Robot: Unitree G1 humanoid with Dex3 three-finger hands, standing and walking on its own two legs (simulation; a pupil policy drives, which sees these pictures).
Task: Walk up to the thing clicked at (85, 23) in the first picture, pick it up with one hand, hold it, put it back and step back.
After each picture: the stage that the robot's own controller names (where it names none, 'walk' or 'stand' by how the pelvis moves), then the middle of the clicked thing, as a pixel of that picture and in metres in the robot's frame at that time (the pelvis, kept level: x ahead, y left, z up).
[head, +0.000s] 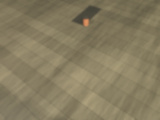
stand; (86, 21) +1.85 -0.03 -0.72
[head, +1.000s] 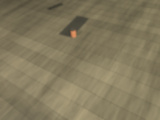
walk; (73, 32) +1.72 +0.27 -0.70
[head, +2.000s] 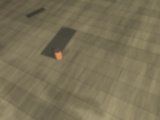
walk; (58, 53) +1.16 +0.36 -0.72
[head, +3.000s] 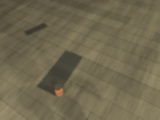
walk; (58, 89) +0.72 +0.28 -0.70
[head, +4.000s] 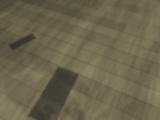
stand; out of the picture +0.45 +0.22 -0.70
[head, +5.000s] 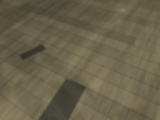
stand; out of the picture +0.40 +0.22 -0.72
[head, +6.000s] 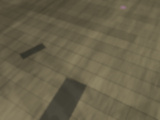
stand; out of the picture +0.40 +0.22 -0.72
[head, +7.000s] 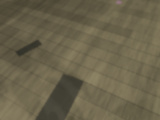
stand; out of the picture +0.40 +0.23 -0.72
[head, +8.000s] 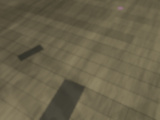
stand; out of the picture +0.39 +0.22 -0.73
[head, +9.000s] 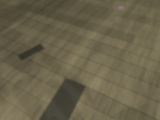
stand; out of the picture +0.39 +0.22 -0.73
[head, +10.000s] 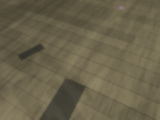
stand; out of the picture +0.39 +0.21 -0.73
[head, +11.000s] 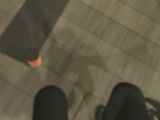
go down; (33, 57) +0.49 +0.23 -0.37
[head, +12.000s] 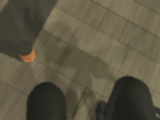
approach; (26, 52) +0.49 +0.24 -0.31
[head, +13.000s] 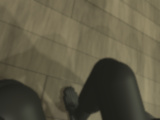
close in; out of the picture +0.48 +0.29 -0.23
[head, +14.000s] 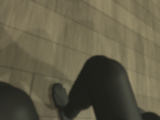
close; out of the picture +0.47 +0.30 -0.23
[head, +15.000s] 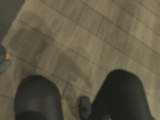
lift; out of the picture +0.39 +0.27 -0.16
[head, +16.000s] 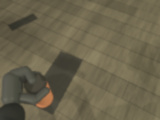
hold; (39, 91) +0.32 +0.17 +0.00
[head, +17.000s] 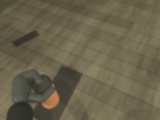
hold; (46, 92) +0.33 +0.16 -0.02
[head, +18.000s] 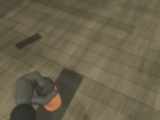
hold; (48, 94) +0.33 +0.15 -0.02
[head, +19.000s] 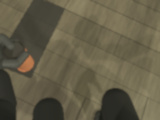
crouch; (20, 57) +0.45 +0.21 -0.11
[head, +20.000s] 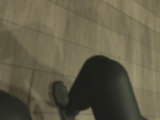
lower; out of the picture +0.60 +0.32 -0.27
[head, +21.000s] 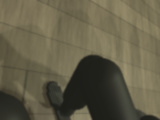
lower; out of the picture +0.59 +0.35 -0.27
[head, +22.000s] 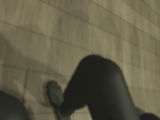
lower; out of the picture +0.59 +0.36 -0.27
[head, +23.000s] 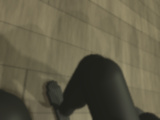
lower; out of the picture +0.59 +0.37 -0.27
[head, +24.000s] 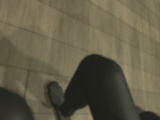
loosen; out of the picture +0.59 +0.37 -0.26
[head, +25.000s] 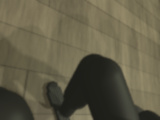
withdraw; out of the picture +0.60 +0.38 -0.26
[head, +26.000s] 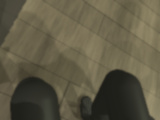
stand; out of the picture +0.61 +0.33 -0.29
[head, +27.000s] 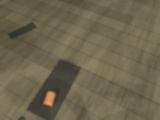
stand; (49, 98) +0.57 +0.25 -0.65
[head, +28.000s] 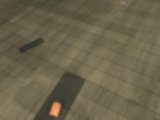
stand; (55, 109) +0.58 +0.25 -0.69
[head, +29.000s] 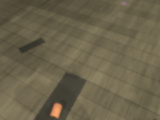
stand; (56, 110) +0.56 +0.24 -0.69
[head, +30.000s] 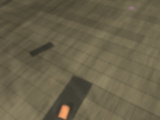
walk; (64, 112) +0.58 +0.24 -0.75
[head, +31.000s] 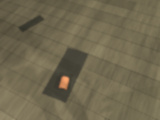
walk; (64, 83) +0.67 +0.21 -0.72
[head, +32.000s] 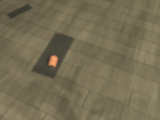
walk; (53, 61) +0.91 +0.25 -0.72
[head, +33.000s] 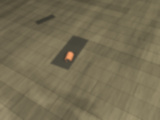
stand; (69, 56) +1.19 +0.23 -0.73
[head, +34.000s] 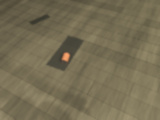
stand; (65, 57) +1.17 +0.23 -0.75
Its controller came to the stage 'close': yes
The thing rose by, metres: 0.70
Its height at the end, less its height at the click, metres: -0.02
